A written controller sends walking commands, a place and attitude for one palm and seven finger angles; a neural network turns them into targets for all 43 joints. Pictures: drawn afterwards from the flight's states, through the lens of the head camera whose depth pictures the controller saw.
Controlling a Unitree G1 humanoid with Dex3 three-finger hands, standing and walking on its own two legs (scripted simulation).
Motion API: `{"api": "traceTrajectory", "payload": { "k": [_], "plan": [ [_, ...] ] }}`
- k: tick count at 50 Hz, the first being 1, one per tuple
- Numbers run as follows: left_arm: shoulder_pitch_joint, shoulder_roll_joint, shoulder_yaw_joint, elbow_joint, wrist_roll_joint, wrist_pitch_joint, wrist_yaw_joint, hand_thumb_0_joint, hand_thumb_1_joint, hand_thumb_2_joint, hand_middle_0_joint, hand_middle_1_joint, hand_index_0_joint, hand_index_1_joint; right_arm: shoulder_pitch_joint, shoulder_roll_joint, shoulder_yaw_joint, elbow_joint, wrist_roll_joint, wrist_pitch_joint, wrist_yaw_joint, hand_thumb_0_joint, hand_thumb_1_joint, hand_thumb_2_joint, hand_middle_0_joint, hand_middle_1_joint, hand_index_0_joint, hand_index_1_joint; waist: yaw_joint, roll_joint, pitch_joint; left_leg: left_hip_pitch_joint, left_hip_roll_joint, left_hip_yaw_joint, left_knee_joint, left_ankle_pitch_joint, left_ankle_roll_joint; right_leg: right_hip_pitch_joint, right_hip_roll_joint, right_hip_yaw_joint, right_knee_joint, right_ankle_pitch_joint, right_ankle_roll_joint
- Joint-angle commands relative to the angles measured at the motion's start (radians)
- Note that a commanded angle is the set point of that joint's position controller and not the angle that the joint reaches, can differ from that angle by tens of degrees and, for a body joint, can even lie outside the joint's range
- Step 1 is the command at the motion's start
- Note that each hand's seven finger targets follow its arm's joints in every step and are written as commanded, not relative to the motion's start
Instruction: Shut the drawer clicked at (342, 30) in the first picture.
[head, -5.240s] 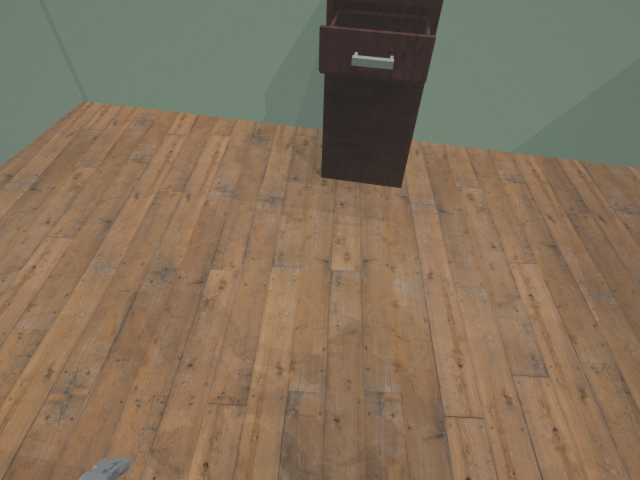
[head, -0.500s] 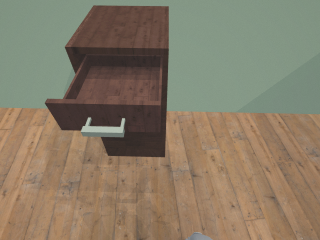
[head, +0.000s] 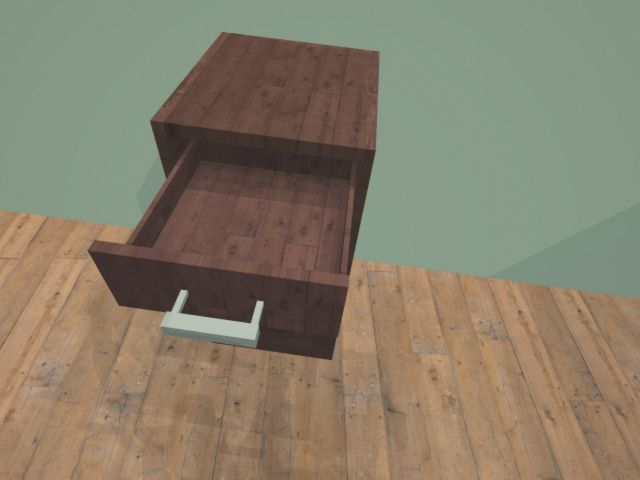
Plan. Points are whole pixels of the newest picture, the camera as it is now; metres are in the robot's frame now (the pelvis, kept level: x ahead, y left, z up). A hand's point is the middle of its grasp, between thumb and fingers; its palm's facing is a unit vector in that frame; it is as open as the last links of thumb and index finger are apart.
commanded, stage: come to a stop and stand still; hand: left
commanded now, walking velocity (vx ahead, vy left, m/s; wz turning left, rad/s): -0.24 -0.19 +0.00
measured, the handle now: (216, 316) +0.33 +0.19 -0.02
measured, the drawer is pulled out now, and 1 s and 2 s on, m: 0.28 0.28 0.28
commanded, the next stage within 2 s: look again from close up in 1.42 s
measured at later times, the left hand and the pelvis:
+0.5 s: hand out of the picture -0.01 +0.14 -0.16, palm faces +0.01 -0.96 -0.28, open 7.4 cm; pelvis -0.05 -0.05 +0.00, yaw -2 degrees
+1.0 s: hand out of the picture -0.11 +0.15 -0.17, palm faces +0.10 -0.97 -0.20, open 7.4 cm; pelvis -0.05 -0.02 +0.00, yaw -1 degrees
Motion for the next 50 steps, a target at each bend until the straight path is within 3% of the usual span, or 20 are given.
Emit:
{"api": "traceTrajectory", "payload": {
  "k": [1,5,9,12,16,19,20,21,22,23,24,27,32,36,42,45,46,48,49,50],
  "plan": [
    [0.084,0.048,-0.002,-0.015,-0.002,0.011,0.015,0.000,0.900,0.900,-0.200,-0.300,-0.200,-0.300,0.068,-0.133,-0.007,-0.002,0.007,0.012,-0.024,0.000,-0.900,-0.900,0.200,0.300,0.200,0.300,-0.018,0.196,0.005,0.121,0.215,-0.175,-0.209,0.455,0.071,-0.072,-0.061,0.063,-0.009,-0.031,0.023],
    [0.072,0.092,0.015,-0.036,0.009,0.045,0.010,0.000,0.900,0.900,-0.200,-0.300,-0.200,-0.300,0.095,-0.160,-0.028,-0.006,0.008,0.023,-0.051,0.000,-0.900,-0.900,0.200,0.300,0.200,0.300,-0.044,0.203,-0.010,0.180,0.292,-0.228,-0.241,0.660,0.153,-0.191,-0.051,0.128,0.324,-0.243,0.021],
    [0.056,0.086,0.037,-0.072,0.014,0.058,0.008,0.000,0.900,0.900,-0.200,-0.300,-0.200,-0.300,0.060,-0.183,-0.051,-0.041,0.002,0.037,-0.054,0.000,-0.900,-0.900,0.200,0.300,0.200,0.300,-0.047,0.101,-0.109,0.244,0.296,-0.166,-0.179,0.666,0.193,-0.289,-0.030,0.175,0.543,-0.210,0.030],
    [0.030,0.079,0.045,-0.102,0.012,0.066,0.005,0.000,0.900,0.900,-0.200,-0.300,-0.200,-0.300,0.042,-0.173,-0.056,-0.055,-0.001,0.041,-0.044,0.000,-0.900,-0.900,0.200,0.300,0.200,0.300,-0.051,0.132,-0.135,0.213,0.269,-0.146,-0.201,0.463,0.175,-0.289,-0.026,0.175,0.538,-0.182,0.037],
    [0.019,0.054,0.036,-0.114,0.010,0.060,-0.002,0.000,0.900,0.900,-0.200,-0.300,-0.200,-0.300,0.014,-0.177,-0.060,-0.054,-0.012,0.049,-0.026,0.000,-0.900,-0.900,0.200,0.300,0.200,0.300,-0.054,0.216,-0.106,0.112,0.240,-0.167,-0.266,0.047,0.142,-0.170,-0.031,0.123,0.293,-0.196,0.019],
    [0.129,0.047,0.027,-0.058,0.007,0.042,-0.001,0.000,0.900,0.900,-0.200,-0.300,-0.200,-0.300,-0.015,-0.165,-0.057,-0.045,-0.010,0.059,-0.009,0.000,-0.900,-0.900,0.200,0.300,0.200,0.300,0.002,0.200,-0.066,-0.067,0.160,-0.136,-0.292,-0.315,0.064,0.051,-0.001,0.058,0.019,-0.054,0.003],
    [0.165,0.079,0.029,-0.041,0.014,0.036,0.001,0.000,0.900,0.900,-0.200,-0.300,-0.200,-0.300,-0.003,-0.131,-0.052,-0.043,-0.005,0.064,-0.003,0.000,-0.900,-0.900,0.200,0.300,0.200,0.300,0.012,0.097,-0.038,-0.140,0.089,-0.088,-0.229,-0.376,0.018,0.111,-0.019,0.081,-0.106,-0.041,0.001],
    [0.144,0.143,0.032,-0.050,0.025,0.025,0.005,0.000,0.900,0.900,-0.200,-0.300,-0.200,-0.300,0.004,-0.066,-0.038,-0.053,0.009,0.076,0.001,0.000,-0.900,-0.900,0.200,0.300,0.200,0.300,0.003,-0.131,0.014,-0.183,-0.004,-0.012,-0.030,-0.352,-0.040,0.007,-0.190,0.324,-0.295,-0.316,-0.049],
    [0.052,0.212,0.037,-0.091,0.022,0.030,0.009,0.000,0.900,0.900,-0.200,-0.300,-0.200,-0.300,-0.025,-0.046,-0.033,-0.082,0.005,0.083,0.011,0.000,-0.900,-0.900,0.200,0.300,0.200,0.300,-0.001,-0.282,0.118,-0.194,-0.035,-0.005,0.113,-0.302,-0.053,-0.198,-0.342,0.521,-0.458,-0.570,-0.111],
    [-0.035,0.230,0.038,-0.129,0.022,0.033,0.012,0.000,0.900,0.900,-0.200,-0.300,-0.200,-0.300,-0.029,-0.090,-0.044,-0.085,-0.004,0.087,0.017,0.000,-0.900,-0.900,0.200,0.300,0.200,0.300,-0.017,-0.193,0.155,-0.127,-0.015,-0.048,0.219,-0.269,-0.042,-0.329,-0.377,0.519,-0.482,-0.561,-0.138],
    [-0.083,0.211,0.039,-0.138,0.017,0.017,0.016,0.000,0.900,0.900,-0.200,-0.300,-0.200,-0.300,-0.010,-0.083,-0.043,-0.063,-0.008,0.091,0.018,0.000,-0.900,-0.900,0.200,0.300,0.200,0.300,-0.030,-0.239,0.187,-0.138,-0.007,-0.082,0.260,-0.209,-0.033,-0.349,-0.327,0.499,-0.471,-0.498,-0.114],
    [-0.085,0.166,0.030,-0.132,0.008,-0.004,0.007,0.000,0.900,0.900,-0.200,-0.300,-0.200,-0.300,0.123,-0.086,-0.041,-0.003,-0.008,0.076,0.027,0.000,-0.900,-0.900,0.200,0.300,0.200,0.300,-0.060,-0.140,0.157,-0.161,-0.026,-0.065,0.341,-0.087,-0.038,-0.195,-0.240,0.317,-0.364,-0.178,-0.085],
    [0.067,0.166,0.045,-0.097,0.006,-0.012,0.014,0.000,0.900,0.900,-0.200,-0.300,-0.200,-0.300,0.101,-0.104,-0.042,-0.031,-0.009,0.069,0.019,0.000,-0.900,-0.900,0.200,0.300,0.200,0.300,0.008,-0.109,0.050,-0.268,-0.030,-0.079,0.385,-0.104,-0.065,0.087,-0.292,0.318,-0.262,0.149,-0.122],
    [0.102,0.161,0.052,-0.085,0.012,-0.011,0.025,0.000,0.900,0.900,-0.200,-0.300,-0.200,-0.300,0.071,-0.105,-0.038,-0.055,-0.007,0.075,0.013,0.000,-0.900,-0.900,0.200,0.300,0.200,0.300,0.026,-0.129,0.009,-0.279,-0.018,-0.098,0.378,-0.164,-0.068,0.151,-0.333,0.360,-0.218,0.293,-0.167],
    [0.071,0.163,0.051,-0.069,0.022,-0.006,0.015,0.000,0.900,0.900,-0.200,-0.300,-0.200,-0.300,0.056,-0.067,-0.022,-0.062,0.007,0.057,0.010,0.000,-0.900,-0.900,0.200,0.300,0.200,0.300,0.015,-0.179,-0.014,-0.084,-0.045,-0.052,0.143,-0.209,-0.049,0.057,-0.293,0.326,-0.210,0.262,-0.163],
    [0.015,0.160,0.044,-0.059,0.013,0.000,0.011,0.000,0.900,0.900,-0.200,-0.300,-0.200,-0.300,0.122,-0.054,-0.013,-0.027,0.011,0.043,0.002,0.000,-0.900,-0.900,0.200,0.300,0.200,0.300,-0.034,-0.182,-0.015,0.148,-0.069,-0.014,-0.101,-0.025,-0.044,-0.078,-0.215,0.243,-0.148,0.207,-0.095],
    [0.007,0.139,0.037,-0.056,0.007,0.004,0.010,0.000,0.900,0.900,-0.200,-0.300,-0.200,-0.300,0.147,-0.068,-0.011,-0.010,0.012,0.033,-0.002,0.000,-0.900,-0.900,0.200,0.300,0.200,0.300,-0.046,-0.135,-0.020,0.223,-0.050,-0.029,-0.166,0.034,-0.038,-0.119,-0.173,0.217,-0.104,0.173,-0.064],
    [0.053,0.066,0.018,-0.055,0.006,0.013,0.008,0.000,0.900,0.900,-0.200,-0.300,-0.200,-0.300,0.151,-0.160,-0.026,-0.011,0.007,0.021,-0.011,0.000,-0.900,-0.900,0.200,0.300,0.200,0.300,-0.035,0.120,-0.036,0.258,0.148,-0.223,-0.199,0.137,0.032,-0.205,-0.075,0.138,0.006,-0.024,-0.003],
    [0.053,0.044,0.013,-0.050,0.005,0.015,0.011,0.000,0.900,0.900,-0.200,-0.300,-0.200,-0.300,0.120,-0.187,-0.025,-0.020,0.002,0.029,-0.014,0.000,-0.900,-0.900,0.200,0.300,0.200,0.300,-0.024,0.174,0.000,0.151,0.205,-0.257,-0.247,0.082,0.078,-0.158,-0.059,0.095,0.024,-0.089,0.014],
    [0.053,0.036,0.010,-0.047,0.010,0.014,0.010,0.000,0.900,0.900,-0.200,-0.300,-0.200,-0.300,0.084,-0.180,-0.021,-0.027,-0.001,0.035,-0.015,0.000,-0.900,-0.900,0.200,0.300,0.200,0.300,-0.012,0.110,0.052,0.049,0.190,-0.228,-0.259,-0.014,0.079,-0.120,-0.054,0.099,0.005,-0.062,0.016]
  ]
}}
